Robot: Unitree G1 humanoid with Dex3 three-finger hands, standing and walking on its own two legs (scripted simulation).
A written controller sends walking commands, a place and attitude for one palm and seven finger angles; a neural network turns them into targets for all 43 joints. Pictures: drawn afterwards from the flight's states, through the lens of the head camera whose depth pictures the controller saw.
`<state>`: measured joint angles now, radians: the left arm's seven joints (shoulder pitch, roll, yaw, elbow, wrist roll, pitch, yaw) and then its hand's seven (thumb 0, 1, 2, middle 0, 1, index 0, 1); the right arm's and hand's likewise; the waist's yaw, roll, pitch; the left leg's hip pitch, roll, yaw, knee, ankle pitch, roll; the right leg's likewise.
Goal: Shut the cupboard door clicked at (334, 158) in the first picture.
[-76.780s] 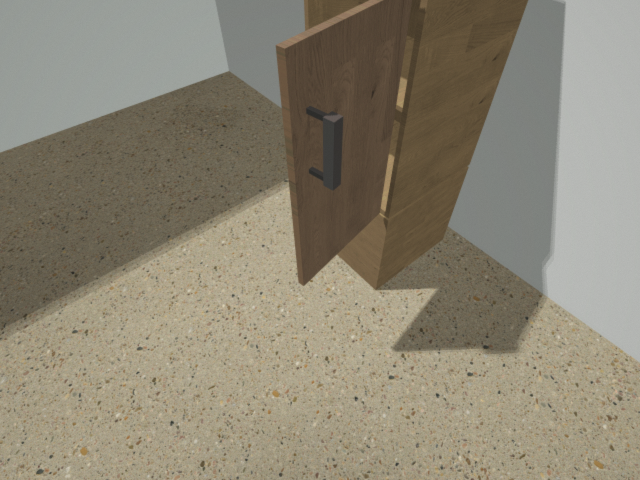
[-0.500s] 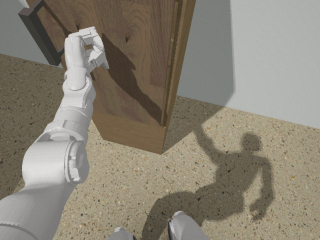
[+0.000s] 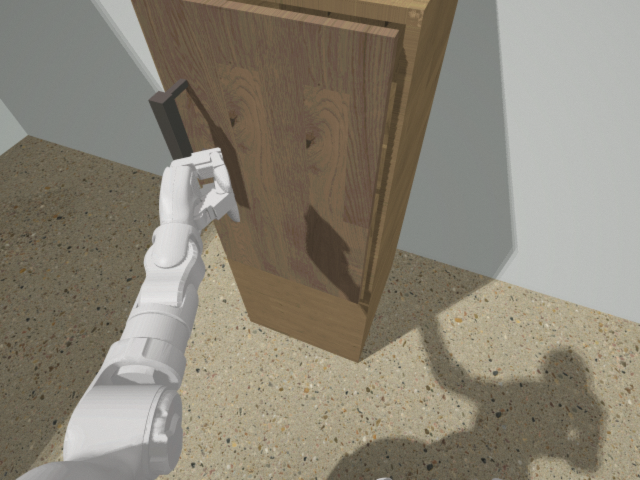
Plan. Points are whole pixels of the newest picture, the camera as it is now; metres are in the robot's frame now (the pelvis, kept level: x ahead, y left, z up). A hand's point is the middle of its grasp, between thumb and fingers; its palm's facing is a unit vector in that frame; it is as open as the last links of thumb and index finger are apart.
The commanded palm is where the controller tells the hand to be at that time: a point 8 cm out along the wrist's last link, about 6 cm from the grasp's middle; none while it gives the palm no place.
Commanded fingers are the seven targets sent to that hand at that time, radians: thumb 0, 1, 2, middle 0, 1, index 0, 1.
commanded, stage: draw the hand back to the body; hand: left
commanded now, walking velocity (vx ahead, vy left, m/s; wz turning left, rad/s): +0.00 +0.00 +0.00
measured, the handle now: (185, 131) +0.60 +0.19 +0.10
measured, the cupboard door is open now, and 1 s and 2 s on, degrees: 0 0 0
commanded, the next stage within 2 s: step back with the hand held close in 1.34 s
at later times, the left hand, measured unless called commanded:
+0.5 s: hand (113, 296) +0.28 +0.19 +0.15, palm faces +0.20 -0.95 -0.22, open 3.2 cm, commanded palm +0.24 +0.24 +0.17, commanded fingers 0.00 0.90 0.90 -0.81 -0.96 -0.81 -0.96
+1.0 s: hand out of the picture +0.17 +0.28 +0.19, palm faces +0.49 -0.76 -0.42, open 6.4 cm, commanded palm +0.12 +0.31 +0.21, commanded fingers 0.00 0.90 0.90 -0.20 -0.30 -0.20 -0.30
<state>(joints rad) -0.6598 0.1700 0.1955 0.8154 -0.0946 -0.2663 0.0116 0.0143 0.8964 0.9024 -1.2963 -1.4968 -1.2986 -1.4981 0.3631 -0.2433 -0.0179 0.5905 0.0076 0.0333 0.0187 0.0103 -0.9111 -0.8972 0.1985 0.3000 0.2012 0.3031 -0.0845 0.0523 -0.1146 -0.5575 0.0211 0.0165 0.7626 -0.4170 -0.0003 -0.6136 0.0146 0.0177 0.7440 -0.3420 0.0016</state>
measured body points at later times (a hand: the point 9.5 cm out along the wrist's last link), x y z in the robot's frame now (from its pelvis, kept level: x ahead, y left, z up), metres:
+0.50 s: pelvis -0.02 +0.00 +0.03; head -0.03 -0.02 +0.48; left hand +0.27 +0.24 +0.16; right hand +0.18 -0.22 -0.05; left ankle -0.03 +0.12 -0.71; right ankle +0.01 -0.12 -0.71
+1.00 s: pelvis +0.00 +0.00 +0.03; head -0.03 -0.03 +0.48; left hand +0.14 +0.32 +0.21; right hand +0.19 -0.20 -0.06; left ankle -0.03 +0.12 -0.71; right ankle +0.01 -0.12 -0.71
